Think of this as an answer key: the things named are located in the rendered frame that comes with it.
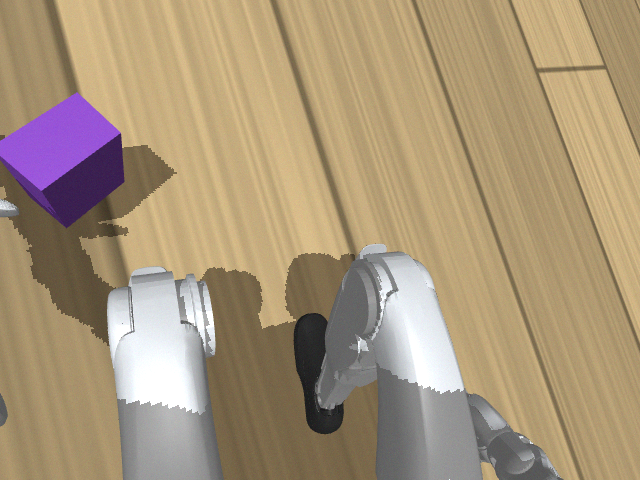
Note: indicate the right robot foot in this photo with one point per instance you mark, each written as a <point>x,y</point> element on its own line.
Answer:
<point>309,349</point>

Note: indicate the right robot arm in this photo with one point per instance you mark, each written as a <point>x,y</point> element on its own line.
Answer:
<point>515,457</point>

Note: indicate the left robot hand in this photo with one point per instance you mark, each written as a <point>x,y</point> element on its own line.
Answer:
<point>8,209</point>

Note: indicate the carton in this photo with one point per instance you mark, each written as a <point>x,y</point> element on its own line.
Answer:
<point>67,160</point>

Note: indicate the right robot hand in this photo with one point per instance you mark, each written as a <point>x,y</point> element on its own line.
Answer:
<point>488,423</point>

